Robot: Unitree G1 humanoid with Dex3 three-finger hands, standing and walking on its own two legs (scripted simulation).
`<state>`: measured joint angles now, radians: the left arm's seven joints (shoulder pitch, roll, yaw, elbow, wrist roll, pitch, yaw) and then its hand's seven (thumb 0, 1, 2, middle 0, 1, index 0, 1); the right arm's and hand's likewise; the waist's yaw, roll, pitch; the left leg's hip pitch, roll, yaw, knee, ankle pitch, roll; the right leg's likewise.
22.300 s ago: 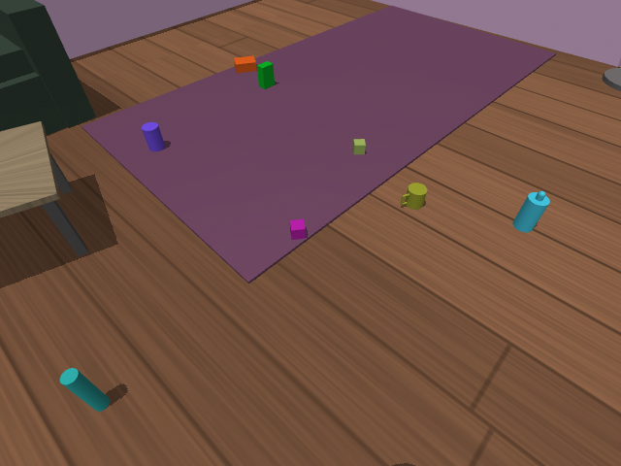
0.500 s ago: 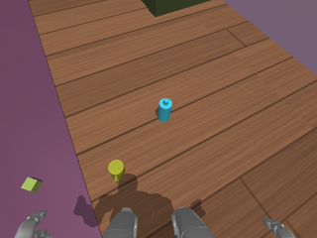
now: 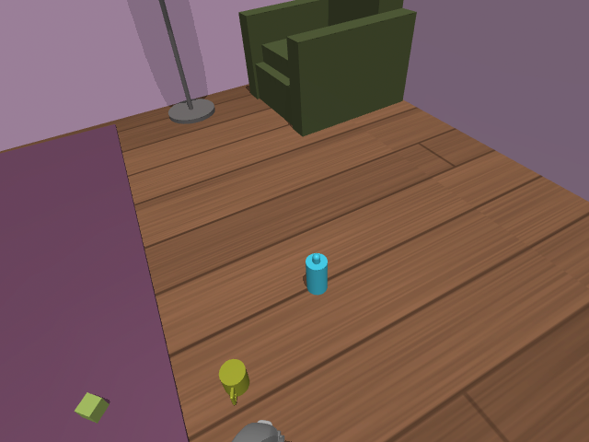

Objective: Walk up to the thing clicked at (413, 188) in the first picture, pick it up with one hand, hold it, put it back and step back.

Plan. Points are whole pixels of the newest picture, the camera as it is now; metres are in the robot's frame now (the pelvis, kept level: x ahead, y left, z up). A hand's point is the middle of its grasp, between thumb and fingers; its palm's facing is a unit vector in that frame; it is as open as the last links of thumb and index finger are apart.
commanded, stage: walk up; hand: left
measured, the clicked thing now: (234, 382) +0.51 +0.27 -0.73
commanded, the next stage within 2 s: none
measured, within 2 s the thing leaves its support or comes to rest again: neither
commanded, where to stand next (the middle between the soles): +0.16 +0.01 m, yaw +3 degrees
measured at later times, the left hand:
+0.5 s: hand out of the picture +0.13 +0.32 -0.17, palm faces +0.01 -0.96 -0.29, open 7.4 cm
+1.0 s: hand out of the picture +0.14 +0.30 -0.15, palm faces +0.06 -0.86 -0.51, open 7.4 cm
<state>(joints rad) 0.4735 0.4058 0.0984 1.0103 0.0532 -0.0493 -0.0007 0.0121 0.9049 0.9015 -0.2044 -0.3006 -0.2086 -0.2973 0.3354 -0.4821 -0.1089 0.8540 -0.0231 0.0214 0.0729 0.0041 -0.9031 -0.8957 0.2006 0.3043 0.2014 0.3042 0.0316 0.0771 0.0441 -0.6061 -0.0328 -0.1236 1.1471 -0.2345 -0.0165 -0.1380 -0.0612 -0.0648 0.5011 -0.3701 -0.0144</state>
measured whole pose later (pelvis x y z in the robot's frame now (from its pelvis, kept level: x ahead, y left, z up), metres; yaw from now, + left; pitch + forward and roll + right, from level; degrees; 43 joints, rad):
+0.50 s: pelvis +0.06 +0.04 -0.01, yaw +4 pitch -5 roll +1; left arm 0.23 0.45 0.09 0.83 0.04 0.04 -0.07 0.01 0.91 0.90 -0.20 -0.30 -0.21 -0.30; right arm 0.40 -0.39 -0.05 0.88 -0.01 -0.11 -0.03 0.00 -0.90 -0.89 0.21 0.31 0.21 0.31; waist -0.01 -0.14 0.14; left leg -0.17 0.02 0.04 0.58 -0.31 0.00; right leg -0.62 -0.06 0.10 1.08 -0.24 0.00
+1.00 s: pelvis +0.04 +0.01 -0.04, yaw +4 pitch -3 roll -1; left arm 0.14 0.38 0.05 0.86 0.04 -0.04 0.05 0.01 0.90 0.90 -0.21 -0.30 -0.21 -0.30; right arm 0.18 -0.42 -0.05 0.86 -0.05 0.07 0.04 0.00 -0.90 -0.89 0.20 0.30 0.20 0.30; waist 0.00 0.09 0.14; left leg -0.42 0.02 -0.06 1.09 -0.56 0.02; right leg -0.51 -0.04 -0.01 0.76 -0.21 -0.01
